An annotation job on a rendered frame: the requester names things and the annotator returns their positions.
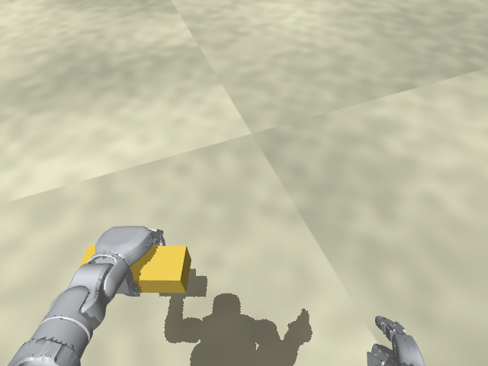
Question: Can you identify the left robot hand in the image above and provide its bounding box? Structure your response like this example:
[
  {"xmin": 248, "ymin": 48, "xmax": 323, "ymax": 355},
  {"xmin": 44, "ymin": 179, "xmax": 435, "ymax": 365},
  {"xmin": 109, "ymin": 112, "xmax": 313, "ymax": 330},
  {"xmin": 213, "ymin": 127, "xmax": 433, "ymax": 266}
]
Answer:
[{"xmin": 95, "ymin": 226, "xmax": 165, "ymax": 297}]

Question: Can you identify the right robot hand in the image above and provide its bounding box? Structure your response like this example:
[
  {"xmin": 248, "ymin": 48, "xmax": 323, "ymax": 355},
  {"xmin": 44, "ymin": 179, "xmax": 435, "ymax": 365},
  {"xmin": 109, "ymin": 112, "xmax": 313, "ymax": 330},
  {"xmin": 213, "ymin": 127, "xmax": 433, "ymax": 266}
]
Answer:
[{"xmin": 367, "ymin": 316, "xmax": 425, "ymax": 366}]

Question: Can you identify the left robot arm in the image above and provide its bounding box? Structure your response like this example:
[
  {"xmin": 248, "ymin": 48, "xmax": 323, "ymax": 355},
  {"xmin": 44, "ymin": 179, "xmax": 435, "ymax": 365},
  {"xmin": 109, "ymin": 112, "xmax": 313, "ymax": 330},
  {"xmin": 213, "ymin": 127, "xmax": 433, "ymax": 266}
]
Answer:
[{"xmin": 8, "ymin": 252, "xmax": 127, "ymax": 366}]

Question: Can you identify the carton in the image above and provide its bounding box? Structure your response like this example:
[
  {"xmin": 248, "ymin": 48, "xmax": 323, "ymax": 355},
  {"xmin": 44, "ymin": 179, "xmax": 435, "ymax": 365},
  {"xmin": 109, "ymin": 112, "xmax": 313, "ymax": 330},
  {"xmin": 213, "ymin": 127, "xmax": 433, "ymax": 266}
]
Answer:
[{"xmin": 79, "ymin": 246, "xmax": 191, "ymax": 293}]

